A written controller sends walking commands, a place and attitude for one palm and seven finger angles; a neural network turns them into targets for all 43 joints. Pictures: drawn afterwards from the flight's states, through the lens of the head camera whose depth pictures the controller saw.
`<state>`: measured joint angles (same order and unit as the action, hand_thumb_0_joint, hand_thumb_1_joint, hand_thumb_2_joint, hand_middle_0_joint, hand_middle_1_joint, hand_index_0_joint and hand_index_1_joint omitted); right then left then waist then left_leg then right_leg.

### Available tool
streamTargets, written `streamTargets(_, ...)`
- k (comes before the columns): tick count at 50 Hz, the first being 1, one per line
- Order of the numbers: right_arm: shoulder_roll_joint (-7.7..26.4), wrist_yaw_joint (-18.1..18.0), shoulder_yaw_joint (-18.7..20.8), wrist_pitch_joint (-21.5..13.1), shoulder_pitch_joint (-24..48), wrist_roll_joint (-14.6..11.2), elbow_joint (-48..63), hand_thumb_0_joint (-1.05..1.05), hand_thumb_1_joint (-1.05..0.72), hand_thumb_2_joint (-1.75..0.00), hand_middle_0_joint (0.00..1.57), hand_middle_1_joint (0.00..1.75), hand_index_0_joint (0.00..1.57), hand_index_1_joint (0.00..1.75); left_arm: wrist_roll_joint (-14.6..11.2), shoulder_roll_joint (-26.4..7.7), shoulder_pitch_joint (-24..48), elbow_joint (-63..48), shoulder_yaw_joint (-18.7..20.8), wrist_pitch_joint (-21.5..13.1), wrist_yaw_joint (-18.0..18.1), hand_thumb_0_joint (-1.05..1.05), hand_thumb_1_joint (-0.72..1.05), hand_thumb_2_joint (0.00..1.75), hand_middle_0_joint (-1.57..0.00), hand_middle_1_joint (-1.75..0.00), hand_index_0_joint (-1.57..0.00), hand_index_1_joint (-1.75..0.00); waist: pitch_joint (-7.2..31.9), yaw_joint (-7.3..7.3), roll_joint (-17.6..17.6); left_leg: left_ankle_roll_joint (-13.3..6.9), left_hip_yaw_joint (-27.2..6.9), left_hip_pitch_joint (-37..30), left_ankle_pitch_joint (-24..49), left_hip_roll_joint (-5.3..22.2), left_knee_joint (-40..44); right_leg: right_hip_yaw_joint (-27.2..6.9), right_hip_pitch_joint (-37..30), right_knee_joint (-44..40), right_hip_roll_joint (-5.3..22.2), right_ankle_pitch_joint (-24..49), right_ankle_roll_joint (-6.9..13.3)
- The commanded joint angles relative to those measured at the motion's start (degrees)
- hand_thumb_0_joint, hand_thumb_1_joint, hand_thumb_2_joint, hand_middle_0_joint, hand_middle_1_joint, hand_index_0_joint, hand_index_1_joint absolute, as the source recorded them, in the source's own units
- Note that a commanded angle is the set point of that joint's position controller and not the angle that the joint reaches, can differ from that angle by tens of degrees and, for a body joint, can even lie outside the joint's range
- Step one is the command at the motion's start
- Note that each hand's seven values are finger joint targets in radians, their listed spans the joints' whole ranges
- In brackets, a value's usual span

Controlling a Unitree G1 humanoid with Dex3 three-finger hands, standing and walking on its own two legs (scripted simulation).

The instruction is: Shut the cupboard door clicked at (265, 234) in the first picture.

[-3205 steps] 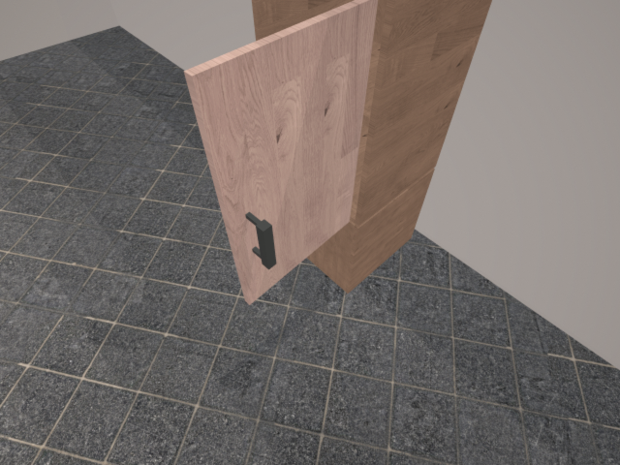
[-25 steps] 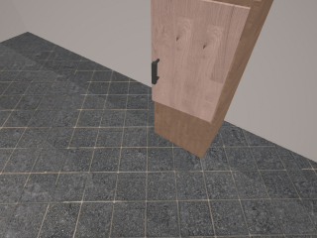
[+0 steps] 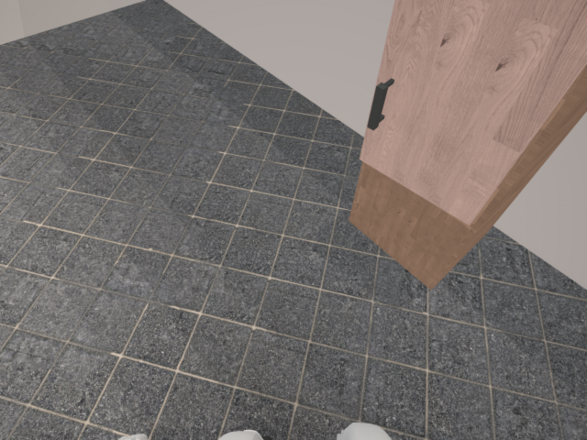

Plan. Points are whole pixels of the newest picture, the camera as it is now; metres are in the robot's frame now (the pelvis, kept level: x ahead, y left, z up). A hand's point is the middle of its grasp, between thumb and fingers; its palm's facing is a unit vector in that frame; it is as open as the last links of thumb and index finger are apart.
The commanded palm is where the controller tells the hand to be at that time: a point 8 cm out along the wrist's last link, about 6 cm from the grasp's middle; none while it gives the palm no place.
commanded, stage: walk to a spot facing it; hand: left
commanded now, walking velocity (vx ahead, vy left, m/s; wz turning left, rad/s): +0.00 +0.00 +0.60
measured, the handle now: (381, 104) +0.89 -0.20 -0.10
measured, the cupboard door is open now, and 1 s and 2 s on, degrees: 6 6 6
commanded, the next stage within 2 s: turn to face it in 1.38 s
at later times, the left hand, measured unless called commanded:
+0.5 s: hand out of the picture -0.03 +0.15 -0.16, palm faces +0.38 -0.88 -0.28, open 7.4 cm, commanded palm none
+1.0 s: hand out of the picture -0.04 +0.13 -0.14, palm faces +0.66 -0.70 -0.28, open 7.3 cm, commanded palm none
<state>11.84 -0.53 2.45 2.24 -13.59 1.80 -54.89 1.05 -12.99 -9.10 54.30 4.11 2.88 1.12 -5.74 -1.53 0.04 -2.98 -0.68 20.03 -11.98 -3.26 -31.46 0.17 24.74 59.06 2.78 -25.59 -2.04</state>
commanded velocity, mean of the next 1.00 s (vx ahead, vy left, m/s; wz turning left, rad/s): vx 0.13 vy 0.00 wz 0.60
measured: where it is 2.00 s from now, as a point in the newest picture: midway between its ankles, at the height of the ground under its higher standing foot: (228, 418)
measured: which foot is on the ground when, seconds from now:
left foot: down 0.00-0.18, up 0.20-0.52, down 0.54-0.82, up 0.84-1.00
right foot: up 0.00-0.16, down 0.18-0.54, up 0.56-0.80, down 0.82-1.00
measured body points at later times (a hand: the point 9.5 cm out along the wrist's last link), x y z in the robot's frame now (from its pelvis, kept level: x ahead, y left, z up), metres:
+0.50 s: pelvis +0.00 -0.05 +0.00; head +0.06 -0.04 +0.45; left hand -0.05 +0.20 -0.14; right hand +0.19 -0.26 -0.14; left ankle -0.05 +0.07 -0.70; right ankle +0.01 -0.17 -0.73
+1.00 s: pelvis +0.07 -0.05 +0.01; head +0.10 -0.05 +0.46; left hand -0.07 +0.17 -0.12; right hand +0.29 -0.20 -0.15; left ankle -0.02 +0.07 -0.63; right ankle +0.11 -0.14 -0.73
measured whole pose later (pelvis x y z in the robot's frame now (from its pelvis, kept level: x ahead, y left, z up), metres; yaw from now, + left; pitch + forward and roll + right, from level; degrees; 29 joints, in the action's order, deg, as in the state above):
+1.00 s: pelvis +0.07 -0.05 +0.01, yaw +42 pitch +0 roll +2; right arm 13.9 2.5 4.3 3.5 -12.3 1.6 -53.5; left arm 1.6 -10.8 -18.5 53.0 3.1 -2.3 0.5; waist -2.9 -0.8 1.3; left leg 0.8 0.2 32.8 -18.1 1.4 -67.7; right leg 11.7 9.3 28.3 5.7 -18.4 0.4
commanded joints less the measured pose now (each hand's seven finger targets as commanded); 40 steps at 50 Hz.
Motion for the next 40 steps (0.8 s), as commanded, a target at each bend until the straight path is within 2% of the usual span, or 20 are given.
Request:
streamTargets(1, 12.6, -0.8, 3.5, -0.6, -1.5, 0.3, 3.7, 0.0, -0.9, -0.9, 0.2, 0.3, 0.2, 0.3, 0.3, -4.2, -1.0, -5.6, 1.1, -1.5, 0.2, 0.0, 0.9, 0.9, -0.2, -0.3, -0.2, -0.3, 8.5, -0.24, 6.1, -7.4, -22.1, -7.8, 1.8, 15.0, 14.0, -0.7, 2.0, -7.0, -1.0, 0.2, -0.6)
streamTargets(5, 13.0, -0.2, 4.1, 0.2, 0.3, 0.3, 4.9, 0.0, -0.9, -0.9, 0.2, 0.3, 0.2, 0.3, 0.2, -5.1, -3.1, -6.3, 1.0, -1.6, 0.3, 0.0, 0.9, 0.9, -0.2, -0.3, -0.2, -0.3, 8.4, 0.76, 9.3, -5.4, -22.5, -3.5, 2.3, 11.8, 12.2, 0.4, -5.7, -18.1, -3.7, 2.1, -0.3)
streamTargets(7, 12.0, 0.0, 4.3, 0.5, 3.6, -0.3, 6.4, 0.0, -0.9, -0.9, 0.2, 0.3, 0.2, 0.3, 0.0, -6.5, -7.6, -5.5, 1.6, -1.8, 0.5, 0.0, 0.9, 0.9, -0.2, -0.3, -0.2, -0.3, 8.4, 3.29, 8.4, -3.0, -21.0, 3.9, -3.1, 8.8, 9.7, 1.1, -15.8, -28.8, -3.7, 7.9, 0.0)
streamTargets(8, 9.7, 0.3, 4.2, 0.7, 3.9, -0.7, 7.2, 0.0, -0.9, -0.9, 0.2, 0.3, 0.2, 0.3, 0.5, -9.2, -9.4, -5.6, 2.2, -2.3, 0.8, 0.0, 0.9, 0.9, -0.2, -0.3, -0.2, -0.3, 7.8, 4.21, 2.4, 0.1, -17.2, 10.7, -9.3, 4.4, 3.2, -4.9, -21.1, -38.2, 2.3, 4.7, 1.9)
streamTargets(9, 6.0, 0.5, 3.8, 0.7, 2.9, -1.0, 8.3, 0.0, -0.9, -0.9, 0.2, 0.3, 0.2, 0.3, 1.4, -14.7, -9.0, -6.6, 3.3, -2.7, 1.2, 0.0, 0.9, 0.9, -0.2, -0.3, -0.2, -0.3, 6.6, 4.2, -13.1, 4.8, -5.9, 18.4, -17.3, -3.4, -14.4, -24.8, -20.9, -47.6, 18.7, -4.5, 8.6)
streamTargets(10, 8.0, 0.8, 4.3, 0.6, 3.3, -0.1, 8.4, 0.0, -0.9, -0.9, 0.2, 0.3, 0.2, 0.3, 0.8, -15.1, -4.8, -7.8, 2.4, -2.4, 1.3, 0.0, 0.9, 0.9, -0.2, -0.3, -0.2, -0.3, 4.8, 3.05, -10.0, 5.0, -4.7, 15.0, -21.2, -1.3, -28.7, -25.0, -12.0, -47.9, 25.2, 2.2, 12.5)
streamTargets(11, 7.6, 0.9, 4.5, 1.2, 2.2, 0.0, 7.8, 0.0, -0.9, -0.9, 0.2, 0.3, 0.2, 0.3, 0.6, -12.3, -2.1, -8.2, 2.4, -2.7, 1.6, 0.0, 0.9, 0.9, -0.2, -0.3, -0.2, -0.3, 4.7, 0.82, -8.8, 4.4, -5.5, 14.5, -18.8, 1.0, -36.1, -21.7, -9.5, -45.3, 22.4, 4.8, 12.5)
streamTargets(13, 6.9, 1.6, 4.0, 1.4, 2.3, -0.1, 7.1, 0.0, -0.9, -0.9, 0.2, 0.3, 0.2, 0.3, 0.6, -8.7, 1.3, -8.6, 1.4, -3.0, 1.5, 0.0, 0.9, 0.9, -0.2, -0.3, -0.2, -0.3, 2.0, -0.94, -9.6, 5.3, -3.0, 14.4, -13.5, 3.8, -40.1, -9.4, -9.5, -40.3, 16.6, 19.9, 11.1)
streamTargets(15, 5.8, 2.0, 3.3, 1.3, 3.6, -0.6, 7.8, 0.0, -0.9, -0.9, 0.2, 0.3, 0.2, 0.3, 0.8, -8.4, -0.7, -8.1, 1.4, -3.3, 1.5, 0.0, 0.9, 0.9, -0.2, -0.3, -0.2, -0.3, 3.5, -0.21, -9.9, 6.0, -0.3, 13.1, -13.3, 4.0, -34.3, -3.2, -14.3, -36.7, 15.2, 34.3, 10.0)
streamTargets(20, 4.3, 2.2, 1.9, 0.9, 9.5, -0.9, 9.2, 0.0, -0.9, -0.9, 0.2, 0.3, 0.2, 0.3, 0.9, -11.1, -9.3, -5.4, 2.4, -3.2, 1.3, 0.0, 0.9, 0.9, -0.2, -0.3, -0.2, -0.3, 6.2, 4.11, -11.6, 5.7, 4.8, 8.5, -15.1, 3.2, -17.7, 0.6, -23.9, -32.2, 16.0, 48.7, 8.9)
streamTargets(23, 4.7, 2.0, 1.8, 0.6, 8.7, -1.1, 9.2, 0.0, -0.9, -0.9, 0.2, 0.3, 0.2, 0.3, 1.0, -11.7, -9.4, -5.4, 2.9, -3.0, 1.1, 0.0, 0.9, 0.9, -0.2, -0.3, -0.2, -0.3, 7.2, 3.58, -13.2, 4.7, 6.1, 3.7, -13.4, 3.4, -9.7, 2.1, -23.3, -29.8, 17.3, 48.3, 8.2)
streamTargets(25, 6.4, 1.9, 2.1, 0.2, 5.0, -0.9, 8.3, 0.0, -0.9, -0.9, 0.2, 0.3, 0.2, 0.3, 0.6, -11.5, -8.2, -5.4, 2.9, -2.8, 0.8, 0.0, 0.9, 0.9, -0.2, -0.3, -0.2, -0.3, 8.2, 1.22, -10.4, 3.8, 6.1, -6.1, -5.1, 3.1, 1.5, 5.4, -18.1, -24.0, 16.0, 43.8, 5.2)
streamTargets(26, 9.8, 1.9, 2.9, -0.5, 0.8, -0.5, 7.2, 0.0, -0.9, -0.9, 0.2, 0.3, 0.2, 0.3, 0.1, -10.4, -8.0, -6.2, 2.7, -2.5, 0.6, 0.0, 0.9, 0.9, -0.2, -0.3, -0.2, -0.3, 11.5, -1.22, -1.7, 1.7, 0.1, -17.1, 10.0, 8.0, 7.3, 9.0, -9.9, -14.9, 13.4, 34.4, 1.9)
streamTargets(27, 16.7, 1.4, 4.7, -0.8, -2.9, -0.1, 6.4, 0.0, -0.9, -0.9, 0.2, 0.3, 0.2, 0.3, -0.2, -6.4, -7.4, -8.6, 1.6, -2.4, 0.1, 0.0, 0.9, 0.9, -0.2, -0.3, -0.2, -0.3, 13.6, -3.11, 16.8, -6.3, -19.6, -27.1, 35.0, 23.9, 7.2, 10.4, 6.6, -2.4, 5.3, -3.3, -2.3)
streamTargets(28, 17.6, 1.1, 4.8, -0.2, -5.8, -0.3, 5.2, 0.0, -0.9, -0.9, 0.2, 0.3, 0.2, 0.3, 0.4, -6.1, -3.6, -10.8, 1.0, -2.1, 0.3, 0.0, 0.9, 0.9, -0.2, -0.3, -0.2, -0.3, 12.5, -4.44, 13.4, -11.0, -20.3, -23.8, 31.4, 27.2, 8.2, 4.6, 8.9, 2.5, 4.4, -12.8, -1.5)
streamTargets(29, 16.1, 0.3, 4.5, -0.5, -5.6, 0.0, 5.1, 0.0, -0.9, -0.9, 0.2, 0.3, 0.2, 0.3, 0.5, -6.0, 0.0, -10.7, 1.1, -1.7, 0.5, 0.0, 0.9, 0.9, -0.2, -0.3, -0.2, -0.3, 10.8, -4.93, 13.7, -10.4, -21.0, -20.7, 22.7, 23.6, 9.4, 2.1, 10.9, 4.6, 4.3, -9.8, -1.5)
streamTargets(31, 13.7, -0.3, 3.5, -0.7, -0.1, 0.1, 6.7, 0.0, -0.9, -0.9, 0.2, 0.3, 0.2, 0.3, 0.3, -6.6, 0.8, -9.6, 1.4, -1.9, -0.3, 0.0, 0.9, 0.9, -0.2, -0.3, -0.2, -0.3, 7.1, -2.7, 12.0, -8.4, -18.5, -15.0, 5.3, 19.7, 11.5, 0.5, 11.0, 4.3, 4.3, -3.9, -1.5)
streamTargets(37, 14.1, 0.3, 3.6, -1.1, 4.6, 0.4, 8.0, 0.0, -0.9, -0.9, 0.2, 0.3, 0.2, 0.3, 0.6, -5.5, -5.0, -7.5, 1.2, -2.8, -2.2, 0.0, 0.9, 0.9, -0.2, -0.3, -0.2, -0.3, 3.7, 0.91, 9.6, -5.4, -17.8, -1.7, -22.0, 13.3, 13.7, 5.5, -3.2, -16.2, -0.8, 1.1, -0.9)
streamTargets(39, 13.2, 0.4, 3.6, -0.9, 7.2, 0.0, 8.5, 0.0, -0.9, -0.9, 0.2, 0.3, 0.2, 0.3, 0.8, -6.1, -11.7, -5.4, 1.6, -3.4, -2.4, 0.0, 0.9, 0.9, -0.2, -0.3, -0.2, -0.3, 3.1, 4.32, 7.1, -3.9, -16.0, 8.3, -27.9, 10.1, 9.2, 7.3, -15.7, -24.4, -2.7, 5.7, -1.0)
streamTargets(40, 11.3, 0.6, 3.2, -1.1, 8.6, -0.4, 9.4, 0.0, -0.9, -0.9, 0.2, 0.3, 0.2, 0.3, 1.2, -8.6, -17.1, -4.4, 2.4, -4.1, -2.2, 0.0, 0.9, 0.9, -0.2, -0.3, -0.2, -0.3, 4.3, 7.31, -0.6, -1.8, -11.8, 16.6, -28.5, 5.0, -0.5, 1.4, -25.0, -33.2, 1.0, -1.1, 0.0)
